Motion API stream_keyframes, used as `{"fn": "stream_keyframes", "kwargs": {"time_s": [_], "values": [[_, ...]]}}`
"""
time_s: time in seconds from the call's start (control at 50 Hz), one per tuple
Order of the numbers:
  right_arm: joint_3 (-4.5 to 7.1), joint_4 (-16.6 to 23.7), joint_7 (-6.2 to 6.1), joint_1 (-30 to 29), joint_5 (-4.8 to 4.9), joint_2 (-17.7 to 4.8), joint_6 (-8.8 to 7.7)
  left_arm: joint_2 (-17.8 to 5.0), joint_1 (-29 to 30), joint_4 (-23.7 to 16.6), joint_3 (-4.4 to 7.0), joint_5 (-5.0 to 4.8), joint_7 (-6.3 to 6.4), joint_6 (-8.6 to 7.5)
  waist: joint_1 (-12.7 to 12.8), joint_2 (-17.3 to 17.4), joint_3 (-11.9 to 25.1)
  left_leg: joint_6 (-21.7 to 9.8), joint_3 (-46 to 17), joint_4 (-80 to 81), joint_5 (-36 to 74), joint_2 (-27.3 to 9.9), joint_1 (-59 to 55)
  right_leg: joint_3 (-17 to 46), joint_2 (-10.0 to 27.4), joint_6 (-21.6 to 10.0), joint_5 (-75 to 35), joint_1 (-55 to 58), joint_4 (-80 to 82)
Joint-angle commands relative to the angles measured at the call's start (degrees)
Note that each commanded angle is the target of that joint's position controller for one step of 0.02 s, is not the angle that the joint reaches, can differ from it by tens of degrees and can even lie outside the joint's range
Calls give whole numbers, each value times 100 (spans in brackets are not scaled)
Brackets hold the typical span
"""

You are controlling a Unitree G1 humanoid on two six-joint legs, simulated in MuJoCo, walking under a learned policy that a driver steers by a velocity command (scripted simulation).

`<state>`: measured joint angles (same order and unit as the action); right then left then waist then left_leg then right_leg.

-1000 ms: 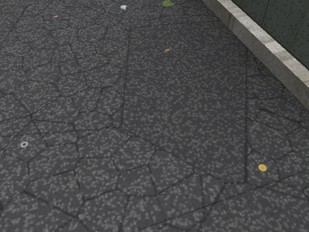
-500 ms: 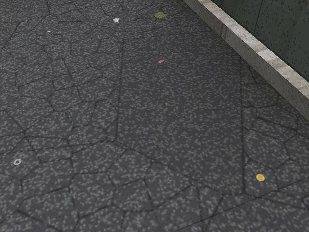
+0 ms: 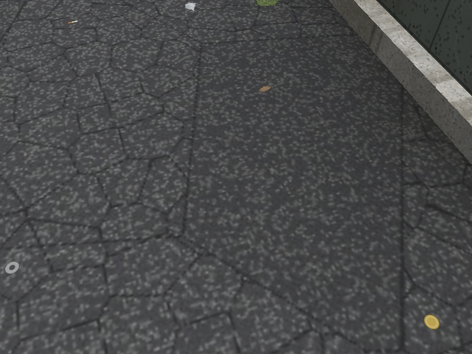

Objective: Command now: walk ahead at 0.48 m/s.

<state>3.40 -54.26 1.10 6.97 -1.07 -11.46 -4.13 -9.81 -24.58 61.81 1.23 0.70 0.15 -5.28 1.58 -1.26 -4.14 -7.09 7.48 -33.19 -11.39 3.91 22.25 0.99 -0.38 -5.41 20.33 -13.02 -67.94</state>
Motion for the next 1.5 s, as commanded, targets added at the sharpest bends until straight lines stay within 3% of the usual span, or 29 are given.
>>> {"fn": "stream_keyframes", "kwargs": {"time_s": [0.02, 0.06, 0.1, 0.22, 0.36, 0.4, 0.44, 0.46, 0.48, 0.5, 0.52, 0.54, 0.6, 0.68, 0.8, 0.9, 0.96, 0.98, 1.0, 1.02, 1.04, 1.06, 1.1, 1.14, 1.16, 1.24, 1.42, 1.46, 1.5], "values": [[34, -122, -14, 813, 27, -325, -126, -410, 30, -425, 124, 118, -69, -5, -110, 87, 134, -697, -2664, 2390, -351, -1882, -1277, 223, 548, -64, -580, -1818, -447], [-36, -297, -63, 1092, 18, -204, -212, -218, -107, -401, 110, 159, -120, 129, 66, 223, 119, -603, -2074, 2467, 523, -1659, -1010, 125, 586, 38, -580, -1528, -90], [-46, -404, -88, 1378, 32, -306, -259, -231, 178, -514, 131, 154, -146, 212, 106, 290, 15, -591, -1701, 2551, 977, -1541, -1044, -17, 623, 114, -748, -1803, 232], [-111, -505, -113, 2133, 71, -383, -208, -309, 1981, -1185, 124, 101, -188, 241, -271, 338, -261, -493, -1534, 2588, 1827, -1268, -1488, -357, 524, 477, -1899, -2515, 2107], [-68, -526, -202, 2623, -18, -559, -148, -441, 3112, -1703, 101, 14, -164, 163, -585, 583, -161, -552, -1900, 1895, 2880, -1406, -2600, -343, 203, 451, -1785, -2445, 3287], [-16, -451, -235, 2414, -40, -673, -129, -564, 2832, -1720, 136, -14, -141, 88, -361, 643, -60, -434, -1954, 1523, 3364, -1428, -2598, -302, 87, 328, -1406, -1810, 3667], [32, -355, -187, 2128, 4, -793, -138, -811, 1511, -1360, 261, 3, -50, -21, 213, 507, 605, -207, -1731, 156, 4088, -1113, -2204, -404, -151, 117, -1397, 77, 4232], [6, -210, -152, 2019, 72, -658, -160, -1139, 577, -1202, 373, 138, 31, -89, 576, 245, 1278, -111, -1578, -1154, 2928, -832, -1275, 292, 598, -105, -1127, 1578, 4265], [-109, 56, -157, 2307, 285, -56, -156, -1674, 41, -1288, 499, 323, 86, -77, 527, -751, 2177, 102, -1041, -3022, -77, -108, 402, 2415, 2298, -481, -568, 3179, 4423], [-13, 92, -187, 2581, 252, -377, -98, -1615, 362, -1292, 509, 230, 38, 30, 238, -1205, 2393, 57, -1092, -3923, -1809, 40, 1187, 3920, 2719, -881, -384, 3046, 5075], [55, 45, -202, 2305, 128, -589, -17, -1076, 875, -1401, 394, 158, 12, 62, 17, -476, 1498, 41, -1189, -4177, -1310, -379, 1419, 3186, 2480, -752, 164, 2231, 5194], [45, 98, -144, 1903, 57, -479, 4, -715, 1183, -1423, 308, 100, -13, 27, 4, -20, 823, 78, -1173, -3960, -891, -568, 1369, 2310, 2175, -609, -29, 1382, 5413], [73, 212, 7, 1692, -102, -269, 192, -508, 1113, -1223, 240, 67, 32, -90, -285, -295, 308, 191, -1068, -3548, -542, -852, 1026, 870, 1642, -294, -1218, 394, 5768], [71, 537, 130, 1066, -106, -214, 336, -611, 687, -1046, 270, 13, 9, -233, -320, -280, 244, 254, -947, -3366, 92, -946, 1589, 21, 1578, -313, -2246, 527, 5910], [-38, 1067, 274, -285, -78, -197, 311, -768, 324, -934, 270, 39, 19, -221, -109, -289, -44, 307, -494, -1450, 1241, -872, 1568, -948, 1407, -224, -2846, 692, 5927], [-43, 1371, 321, -936, -124, -320, 301, -1024, -119, -781, 325, 56, 111, -86, 63, -302, -150, 34, -39, -465, 559, -671, 1305, -1317, 1673, -180, -3657, 1600, 5580], [54, 1264, 250, -356, -156, -493, 297, -1274, -138, -741, 384, 70, 153, 63, -228, -490, 292, -292, 245, -176, -304, -107, 365, -1604, 1696, -98, -5964, 1970, 4186], [128, 1079, 211, 280, -162, -609, 253, -1345, -109, -767, 400, 57, 146, 128, -483, -440, 678, -433, 250, 101, -346, 124, -389, -1668, 1663, -59, -6004, 1828, 3186], [257, 773, 131, 1230, -222, -870, 205, -1332, -43, -865, 390, 51, 126, 163, -903, -124, 1226, -645, -153, 473, -267, 34, -1792, -1742, 1546, 121, -4977, 989, 1746], [427, 772, 42, 1592, -269, -1514, 189, -779, -158, -1236, 265, -44, 49, 142, -820, 966, 1860, -1214, -2585, 642, -957, -1651, -3646, -1717, 1002, 418, -1329, -1253, -225], [485, 909, 6, 1630, -85, -1819, 253, -966, 256, -1587, 324, -11, -29, 74, -775, 1137, 2164, -1725, -5112, 1592, -543, -2490, -4123, -665, 32, 622, 1194, -2658, -1425], [448, 808, -41, 1556, -33, -1666, 307, -1080, 990, -1749, 342, 12, -54, 30, -834, 416, 1380, -1497, -4151, 1703, -51, -2247, -3728, -101, 395, 558, 554, -3276, -1373], [317, 825, -85, 961, 41, -1163, 248, -933, 853, -1650, 288, 8, -48, -32, -311, 19, 529, -1049, -2908, 1829, 1225, -1748, -2274, -60, 769, 524, -204, -2708, -353], [226, 891, -96, 685, 112, -931, 149, -884, 586, -1585, 284, 205, -61, 178, 10, 145, 522, -899, -2346, 1945, 1874, -1325, -1589, -12, 853, 643, -253, -2039, 89], [213, 885, -83, 761, 130, -925, 83, -857, 590, -1612, 286, 234, -86, 269, 44, 163, 570, -918, -2274, 1965, 2132, -1229, -1508, -54, 813, 698, -266, -1972, 176], [213, 731, -66, 1307, 115, -1038, -6, -779, 1229, -1839, 256, 205, -144, 392, -123, 304, 324, -743, -2063, 2240, 2150, -1061, -1463, -185, 785, 807, -1078, -2435, 984], [87, 394, -152, 2274, 49, -966, -56, -759, 2811, -2351, 141, 119, -232, 312, -677, 473, -5, -399, -1959, 2149, 2915, -1199, -2681, -379, 445, 526, -2094, -2871, 2875], [76, 337, -192, 2332, 7, -1023, -54, -781, 2989, -2464, 124, 95, -249, 266, -679, 514, -94, -421, -1991, 2068, 3153, -1325, -2864, -411, 332, 381, -1928, -2692, 3225], [78, 324, -227, 2140, -15, -1114, -66, -854, 2678, -2422, 143, 78, -228, 219, -434, 556, -62, -323, -1894, 1815, 3959, -1395, -2854, -441, 156, 174, -1574, -2037, 3564]]}}
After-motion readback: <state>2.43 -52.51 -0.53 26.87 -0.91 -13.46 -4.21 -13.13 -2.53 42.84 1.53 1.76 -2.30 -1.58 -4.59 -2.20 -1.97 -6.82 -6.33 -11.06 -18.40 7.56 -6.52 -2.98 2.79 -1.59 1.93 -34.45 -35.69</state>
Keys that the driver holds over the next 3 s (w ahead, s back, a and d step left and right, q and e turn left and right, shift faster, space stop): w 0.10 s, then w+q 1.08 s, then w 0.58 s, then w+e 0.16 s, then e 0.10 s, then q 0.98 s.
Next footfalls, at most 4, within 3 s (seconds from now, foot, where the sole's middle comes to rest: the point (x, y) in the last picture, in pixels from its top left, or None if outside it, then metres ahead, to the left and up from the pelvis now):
0.46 right None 0.44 -0.09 -0.76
1.00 left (186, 292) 0.62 0.19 -0.76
1.56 right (173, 193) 0.98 0.26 -0.76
2.08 left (91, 169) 1.08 0.57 -0.76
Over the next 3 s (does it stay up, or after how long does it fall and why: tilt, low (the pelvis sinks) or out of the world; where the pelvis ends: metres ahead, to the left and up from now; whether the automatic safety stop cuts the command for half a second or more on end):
stays up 1.01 0.42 0.01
